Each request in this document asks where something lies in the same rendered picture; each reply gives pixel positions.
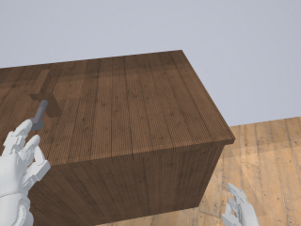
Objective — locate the right robot hand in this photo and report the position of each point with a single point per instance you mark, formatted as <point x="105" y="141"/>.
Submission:
<point x="244" y="213"/>

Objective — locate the robot left forearm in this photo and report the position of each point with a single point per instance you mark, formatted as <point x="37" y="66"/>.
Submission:
<point x="14" y="210"/>

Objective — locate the tap lever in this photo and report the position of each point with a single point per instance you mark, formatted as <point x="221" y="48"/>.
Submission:
<point x="37" y="123"/>

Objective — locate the counter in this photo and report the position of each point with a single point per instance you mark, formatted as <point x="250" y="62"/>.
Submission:
<point x="125" y="136"/>

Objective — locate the left robot hand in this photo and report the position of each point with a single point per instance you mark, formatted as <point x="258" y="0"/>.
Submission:
<point x="15" y="175"/>

